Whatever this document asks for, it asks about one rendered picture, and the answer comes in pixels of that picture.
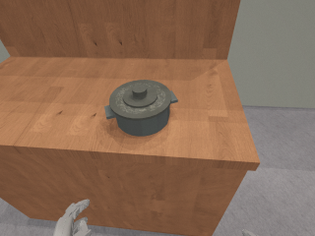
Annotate pot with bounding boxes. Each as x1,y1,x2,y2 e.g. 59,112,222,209
104,90,178,137

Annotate lid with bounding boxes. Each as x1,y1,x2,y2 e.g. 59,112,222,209
109,80,172,121

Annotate left robot hand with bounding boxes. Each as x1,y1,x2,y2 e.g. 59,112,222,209
52,199,92,236

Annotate table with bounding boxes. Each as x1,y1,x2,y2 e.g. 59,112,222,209
0,0,261,236

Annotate knob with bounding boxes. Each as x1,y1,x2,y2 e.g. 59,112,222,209
132,84,148,97

